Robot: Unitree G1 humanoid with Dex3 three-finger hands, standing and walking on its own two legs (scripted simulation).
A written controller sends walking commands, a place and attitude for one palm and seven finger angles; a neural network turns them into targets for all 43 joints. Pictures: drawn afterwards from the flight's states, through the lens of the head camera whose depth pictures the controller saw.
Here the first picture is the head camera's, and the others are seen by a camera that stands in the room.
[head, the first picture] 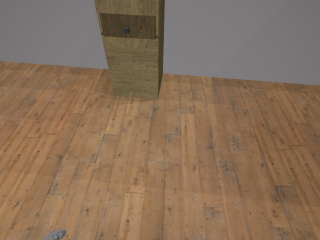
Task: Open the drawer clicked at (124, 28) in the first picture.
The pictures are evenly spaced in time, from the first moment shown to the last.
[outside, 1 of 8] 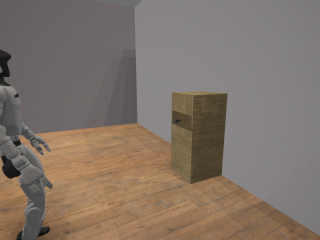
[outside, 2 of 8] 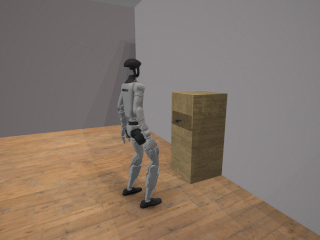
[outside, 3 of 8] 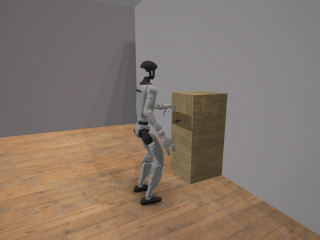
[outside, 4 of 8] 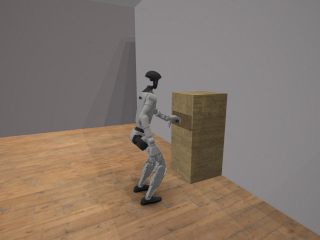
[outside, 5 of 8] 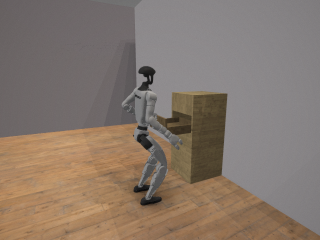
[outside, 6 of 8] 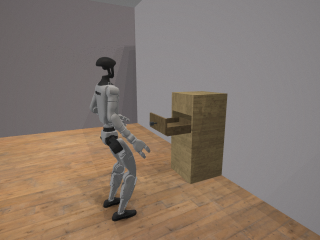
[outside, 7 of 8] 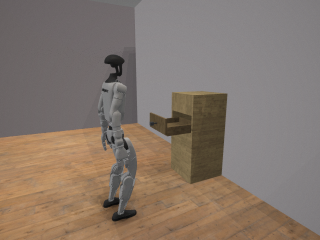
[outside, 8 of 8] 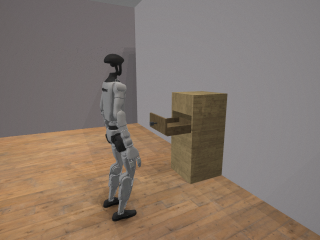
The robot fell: no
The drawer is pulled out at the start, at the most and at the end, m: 0.00 0.30 0.30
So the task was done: yes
